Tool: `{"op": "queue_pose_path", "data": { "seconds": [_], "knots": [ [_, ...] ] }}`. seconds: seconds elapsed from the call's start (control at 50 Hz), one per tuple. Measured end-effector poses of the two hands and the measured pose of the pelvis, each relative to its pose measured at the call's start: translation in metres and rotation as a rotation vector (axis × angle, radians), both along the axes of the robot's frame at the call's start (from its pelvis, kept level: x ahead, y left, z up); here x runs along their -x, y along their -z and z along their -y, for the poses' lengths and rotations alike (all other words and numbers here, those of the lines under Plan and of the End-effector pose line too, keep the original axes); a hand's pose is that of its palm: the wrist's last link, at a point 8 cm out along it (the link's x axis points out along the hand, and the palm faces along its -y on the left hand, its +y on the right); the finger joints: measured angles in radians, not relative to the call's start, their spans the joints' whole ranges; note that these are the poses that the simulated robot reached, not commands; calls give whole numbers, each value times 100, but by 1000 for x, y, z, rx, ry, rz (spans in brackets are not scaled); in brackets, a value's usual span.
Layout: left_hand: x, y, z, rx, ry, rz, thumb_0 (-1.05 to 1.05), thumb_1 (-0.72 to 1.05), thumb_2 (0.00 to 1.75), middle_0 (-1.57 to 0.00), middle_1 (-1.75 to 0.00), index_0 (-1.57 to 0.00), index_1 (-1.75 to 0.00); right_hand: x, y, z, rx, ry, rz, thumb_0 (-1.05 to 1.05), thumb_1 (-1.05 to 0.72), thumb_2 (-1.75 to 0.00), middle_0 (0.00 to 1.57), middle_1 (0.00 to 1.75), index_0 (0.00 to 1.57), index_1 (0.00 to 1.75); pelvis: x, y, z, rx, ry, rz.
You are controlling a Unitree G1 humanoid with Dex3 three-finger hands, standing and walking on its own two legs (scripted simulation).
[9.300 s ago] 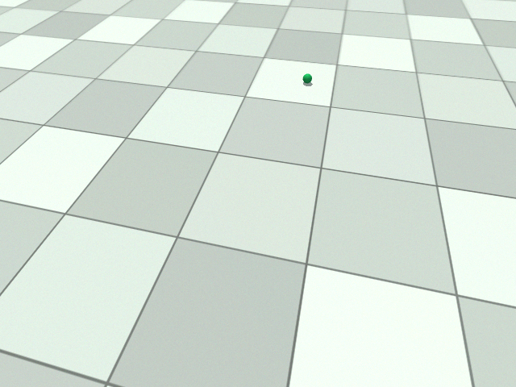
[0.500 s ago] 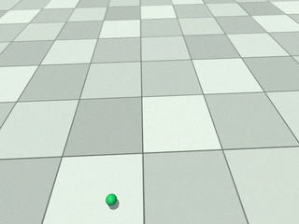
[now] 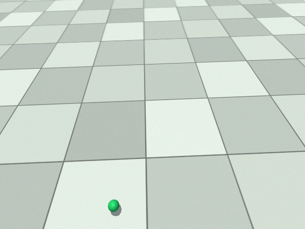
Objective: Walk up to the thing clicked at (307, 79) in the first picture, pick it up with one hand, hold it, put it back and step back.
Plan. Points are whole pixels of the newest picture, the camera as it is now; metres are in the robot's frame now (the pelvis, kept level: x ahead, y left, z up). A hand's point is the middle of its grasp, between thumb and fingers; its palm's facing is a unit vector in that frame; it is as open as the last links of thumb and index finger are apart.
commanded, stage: stand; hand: left
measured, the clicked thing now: (113, 205) +0.37 +0.28 -0.75
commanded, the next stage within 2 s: walk up in 0.42 s
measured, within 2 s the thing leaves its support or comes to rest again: neither
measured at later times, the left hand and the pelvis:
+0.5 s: hand out of the picture +0.07 +0.26 -0.16, palm faces +0.00 -0.94 -0.35, open 7.4 cm; pelvis +0.00 +0.00 +0.00, yaw +0 degrees
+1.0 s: hand out of the picture +0.05 +0.27 -0.19, palm faces -0.01 -0.96 -0.28, open 7.4 cm; pelvis -0.06 +0.02 -0.01, yaw +1 degrees
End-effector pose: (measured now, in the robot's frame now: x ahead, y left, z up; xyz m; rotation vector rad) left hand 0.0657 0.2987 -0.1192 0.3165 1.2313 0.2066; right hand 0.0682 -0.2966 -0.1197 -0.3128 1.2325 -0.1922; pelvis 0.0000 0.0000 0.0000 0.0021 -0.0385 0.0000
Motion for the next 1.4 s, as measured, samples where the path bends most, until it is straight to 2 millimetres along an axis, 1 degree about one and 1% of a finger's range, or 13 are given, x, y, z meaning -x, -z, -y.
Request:
{"op": "queue_pose_path", "data": {
  "seconds": [0.22,0.44,0.68,0.74,0.8,0.88,0.96,1.02,1.1,1.2,1.26,1.32,1.4],
  "knots": [
    [5,1,1,0,-2,-18,0,90,90,-21,-30,-20,-30,3,1,1,-1,2,-14,0,-91,-90,20,30,21,30,0,0,1,0,0,-2],
    [3,1,1,1,-5,-18,0,90,90,-21,-30,-21,-30,2,2,1,-2,5,-17,0,-91,-90,20,30,21,30,-1,0,1,1,0,-8],
    [8,7,-7,-16,-9,1,0,90,90,-21,-30,-20,-30,11,-1,25,60,21,11,0,-91,-90,20,30,21,30,28,11,6,7,-6,-6],
    [12,10,-7,-8,-4,12,0,90,90,-21,-30,-20,-30,17,0,28,76,17,16,0,-91,-90,20,30,21,30,36,14,3,11,-8,2],
    [14,16,-11,4,10,22,0,90,90,-21,-30,-21,-30,28,-1,25,90,18,14,0,-91,-90,20,30,21,30,43,18,-4,6,-4,3],
    [10,30,-20,31,24,46,0,90,90,-21,-30,-21,-30,52,-1,11,109,19,-5,0,-91,-90,20,30,21,30,51,25,-18,16,-9,-8],
    [12,35,-20,54,12,51,0,90,90,-21,-30,-20,-30,78,-7,-9,99,6,-52,0,-91,-90,20,30,21,30,58,19,-20,10,-8,8],
    [22,34,-17,73,2,32,0,90,90,-20,-30,-20,-30,88,-11,-17,85,7,-67,0,-91,-90,20,30,21,30,60,13,-20,17,-3,5],
    [39,29,-13,63,21,-14,0,90,90,-21,-30,-20,-30,86,-10,-18,66,15,-22,0,-90,-90,21,30,21,30,64,10,-18,21,23,3],
    [53,21,-8,5,45,-34,0,90,90,-21,-30,-20,-30,81,2,-4,37,33,41,0,-90,-90,21,30,21,30,72,14,-7,1,52,14],
    [61,11,-1,-14,41,-17,0,90,90,-21,-30,-20,-30,79,7,4,18,49,58,0,-90,-90,20,30,21,30,75,13,-2,23,42,30],
    [65,2,3,-19,35,-1,0,90,90,-21,-30,-20,-30,78,9,8,1,47,72,0,-91,-90,20,30,21,30,74,10,2,2,40,31],
    [59,-4,8,-14,21,38,0,90,90,-21,-30,-21,-30,80,9,11,-10,36,66,0,-91,-90,20,30,21,30,72,8,7,-3,31,33]
  ]
}}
